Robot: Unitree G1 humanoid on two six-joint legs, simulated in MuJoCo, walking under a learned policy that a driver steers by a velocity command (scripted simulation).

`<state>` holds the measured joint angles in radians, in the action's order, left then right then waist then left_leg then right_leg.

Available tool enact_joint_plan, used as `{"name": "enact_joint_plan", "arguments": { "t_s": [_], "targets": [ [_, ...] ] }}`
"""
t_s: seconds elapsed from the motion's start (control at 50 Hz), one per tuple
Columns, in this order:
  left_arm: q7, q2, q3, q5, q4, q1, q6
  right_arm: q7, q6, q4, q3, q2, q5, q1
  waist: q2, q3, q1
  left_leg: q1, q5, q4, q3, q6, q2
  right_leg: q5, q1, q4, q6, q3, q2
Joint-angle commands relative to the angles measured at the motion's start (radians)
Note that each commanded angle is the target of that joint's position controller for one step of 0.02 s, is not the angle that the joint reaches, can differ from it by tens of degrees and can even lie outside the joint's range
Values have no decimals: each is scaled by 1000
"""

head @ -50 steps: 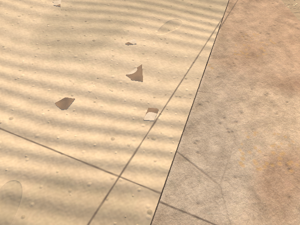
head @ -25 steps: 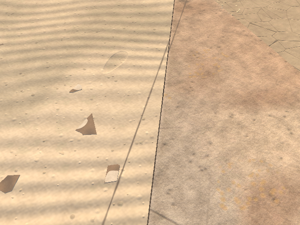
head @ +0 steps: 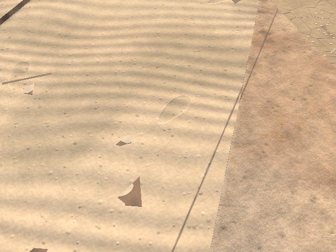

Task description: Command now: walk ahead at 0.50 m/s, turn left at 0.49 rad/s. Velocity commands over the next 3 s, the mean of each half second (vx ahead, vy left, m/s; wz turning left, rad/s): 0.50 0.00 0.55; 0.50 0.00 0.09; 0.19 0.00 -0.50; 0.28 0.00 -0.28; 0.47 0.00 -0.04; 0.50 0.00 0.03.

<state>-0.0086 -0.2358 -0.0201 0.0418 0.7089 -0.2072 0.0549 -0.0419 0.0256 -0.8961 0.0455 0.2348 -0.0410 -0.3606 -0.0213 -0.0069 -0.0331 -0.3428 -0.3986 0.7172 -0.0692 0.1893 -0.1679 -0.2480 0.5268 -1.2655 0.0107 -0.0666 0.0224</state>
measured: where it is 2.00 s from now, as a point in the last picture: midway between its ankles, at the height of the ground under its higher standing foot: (115, 197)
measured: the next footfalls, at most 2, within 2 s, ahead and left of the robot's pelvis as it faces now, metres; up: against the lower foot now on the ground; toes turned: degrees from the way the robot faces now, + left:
right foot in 0.20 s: +0.23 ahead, -0.14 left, -0.09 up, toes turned +5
left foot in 0.58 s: +0.40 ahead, +0.21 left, +0.00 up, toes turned +26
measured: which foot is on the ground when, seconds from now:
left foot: down 0.00-0.20, up 0.22-0.56, down 0.58-1.00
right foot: up 0.00-0.18, down 0.20-0.60, up 0.62-1.00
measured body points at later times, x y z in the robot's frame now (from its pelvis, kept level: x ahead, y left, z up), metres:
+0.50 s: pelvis +0.25 +0.01 -0.06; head +0.28 +0.02 +0.39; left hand +0.15 +0.24 -0.20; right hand +0.55 -0.08 -0.10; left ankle +0.32 +0.17 -0.62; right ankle +0.19 -0.14 -0.80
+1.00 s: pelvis +0.51 +0.16 +0.03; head +0.52 +0.19 +0.48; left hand +0.63 +0.44 -0.07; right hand +0.62 -0.08 -0.09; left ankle +0.37 +0.19 -0.71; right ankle +0.75 +0.09 -0.64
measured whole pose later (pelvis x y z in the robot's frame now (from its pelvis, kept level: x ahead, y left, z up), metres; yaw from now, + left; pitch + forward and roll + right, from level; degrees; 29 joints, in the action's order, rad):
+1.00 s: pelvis +0.51 +0.16 +0.03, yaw +18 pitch +4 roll +0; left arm -0.05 -0.23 -0.03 -0.02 0.69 -0.11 0.05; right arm -0.02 0.10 -0.84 0.02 0.22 0.00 -0.37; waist -0.05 -0.03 -0.06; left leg -0.02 -0.36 0.31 -0.14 0.06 -0.04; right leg 0.13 0.78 -0.73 -0.04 -0.02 0.05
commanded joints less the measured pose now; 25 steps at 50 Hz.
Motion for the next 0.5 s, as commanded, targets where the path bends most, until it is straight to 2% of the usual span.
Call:
{"name": "enact_joint_plan", "arguments": {
  "t_s": [0.02,0.06,0.1,0.14,0.16,0.18,0.2,0.22,0.24,0.26,0.28,0.3,0.32,0.34,0.36,0.38,0.4,0.44,0.46,0.48,0.5],
  "targets": [
    [-1,-71,-4,2,-100,-32,-10,-3,60,95,28,112,6,164,29,59,103,-200,227,-363,276,40,153,66,-114,276,34,67,-5],
    [-6,-66,6,-9,-134,35,-9,-3,58,85,37,124,6,132,77,36,69,-190,195,-342,259,21,120,142,-220,509,68,86,-24],
    [-5,-83,-1,-33,-122,-11,-7,7,55,96,45,134,-3,124,113,-23,69,-107,199,-274,296,1,123,276,-314,642,80,105,-43],
    [3,-108,-16,-42,-74,-114,7,7,54,113,45,121,-7,128,64,-56,104,0,224,-96,303,-30,117,440,-393,821,64,98,-16],
    [9,-113,-24,-41,-25,-214,16,5,50,121,43,111,-6,144,23,-74,150,24,246,79,267,-45,90,549,-483,938,53,127,-12],
    [16,-115,-31,-27,22,-305,24,4,42,134,39,96,3,156,-37,-77,183,-26,201,284,202,-62,45,658,-609,1026,43,163,-6],
    [20,-92,-29,4,63,-382,35,9,28,160,31,60,21,189,-104,-73,211,-263,-182,617,143,-70,-3,696,-797,1009,7,94,86],
    [11,-62,-12,38,66,-415,47,3,22,217,11,-5,44,245,-73,-60,203,-474,-254,959,135,-74,-8,836,-830,824,-4,-29,187],
    [-4,-85,-4,61,21,-335,58,-2,22,279,-8,-74,70,72,-170,-136,33,-605,-252,1209,183,-92,33,1173,-844,663,-113,-215,385],
    [-3,-167,-41,58,-30,-244,60,-11,12,273,-14,-37,44,-6,-149,-209,-7,-728,-160,1396,166,-101,81,754,-809,770,-288,-395,528],
    [6,-176,-56,33,-38,-193,69,-20,-6,298,-13,-14,10,85,-95,-141,-13,-848,-164,1507,190,-116,145,256,-694,925,-354,-480,592],
    [16,-152,-46,5,-31,-158,76,-11,-17,348,-6,31,-16,205,-42,-58,-10,-893,-206,1465,188,-126,189,-59,-579,1055,-337,-481,562],
    [27,-140,-36,-13,10,-180,84,8,-25,394,1,60,-22,319,17,50,3,-917,-190,1429,199,-128,209,-62,-471,1094,-298,-380,513],
    [30,-124,-30,-19,46,-221,86,29,-34,415,3,63,-12,359,36,116,21,-897,-150,1345,198,-126,226,-27,-396,1107,-252,-273,453],
    [30,-99,-24,-19,82,-221,83,41,-44,436,-7,35,3,378,17,158,7,-849,-127,1269,176,-119,222,-30,-306,1139,-197,-138,372],
    [46,-68,-20,-64,84,-126,56,51,-28,434,-34,-13,119,289,-65,157,-32,-853,-46,1243,222,-151,278,-14,-294,1101,-152,-58,322],
    [56,-63,-14,-53,90,-130,45,56,-22,440,-46,-27,112,291,-47,117,-28,-806,17,1197,176,-165,273,24,-257,1111,-136,33,280],
    [69,-121,-31,-33,97,-126,33,62,-11,485,-59,-41,76,358,-14,90,-11,-712,71,977,94,-192,305,97,-226,1132,-132,138,230],
    [72,-144,-41,-36,98,-125,28,69,-3,506,-71,-59,69,417,-1,72,12,-620,66,802,49,-185,317,114,-217,1144,-124,185,205],
    [74,-161,-49,-37,111,-154,22,72,6,525,-83,-84,70,474,-19,44,44,-507,32,664,-7,-167,307,175,-217,1169,-132,207,197],
    [71,-198,-59,-43,120,-172,18,73,11,523,-81,-80,74,472,-49,8,46,-411,-19,562,-59,-139,278,367,-263,1143,-141,230,202]
  ]
}}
